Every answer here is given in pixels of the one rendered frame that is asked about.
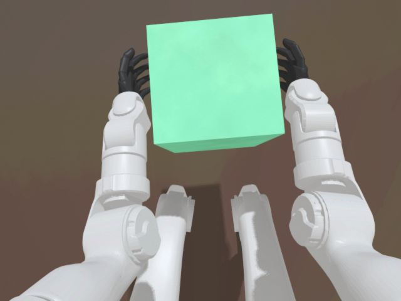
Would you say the robot right hand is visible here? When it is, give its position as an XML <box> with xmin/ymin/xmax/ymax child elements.
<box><xmin>276</xmin><ymin>38</ymin><xmax>309</xmax><ymax>92</ymax></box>

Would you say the robot left forearm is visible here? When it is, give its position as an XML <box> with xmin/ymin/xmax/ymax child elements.
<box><xmin>83</xmin><ymin>92</ymin><xmax>151</xmax><ymax>234</ymax></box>

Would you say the left robot upper arm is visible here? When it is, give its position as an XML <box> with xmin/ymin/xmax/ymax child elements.
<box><xmin>10</xmin><ymin>204</ymin><xmax>161</xmax><ymax>301</ymax></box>

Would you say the carton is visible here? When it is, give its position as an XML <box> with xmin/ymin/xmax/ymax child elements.
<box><xmin>146</xmin><ymin>14</ymin><xmax>285</xmax><ymax>153</ymax></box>

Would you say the robot thigh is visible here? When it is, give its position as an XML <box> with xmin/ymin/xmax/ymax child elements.
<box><xmin>130</xmin><ymin>191</ymin><xmax>195</xmax><ymax>301</ymax></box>
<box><xmin>231</xmin><ymin>191</ymin><xmax>296</xmax><ymax>301</ymax></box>

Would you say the robot left hand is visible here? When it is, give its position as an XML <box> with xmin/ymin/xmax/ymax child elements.
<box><xmin>118</xmin><ymin>48</ymin><xmax>150</xmax><ymax>99</ymax></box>

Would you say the right robot thigh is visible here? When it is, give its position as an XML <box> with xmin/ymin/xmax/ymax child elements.
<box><xmin>231</xmin><ymin>191</ymin><xmax>296</xmax><ymax>301</ymax></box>

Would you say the right robot upper arm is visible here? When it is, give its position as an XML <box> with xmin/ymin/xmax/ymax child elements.
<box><xmin>289</xmin><ymin>191</ymin><xmax>401</xmax><ymax>301</ymax></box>

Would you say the robot right forearm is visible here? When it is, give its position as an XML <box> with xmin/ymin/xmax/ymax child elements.
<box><xmin>284</xmin><ymin>78</ymin><xmax>375</xmax><ymax>235</ymax></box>

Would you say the left robot thigh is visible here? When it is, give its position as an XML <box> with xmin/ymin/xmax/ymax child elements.
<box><xmin>130</xmin><ymin>191</ymin><xmax>195</xmax><ymax>301</ymax></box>

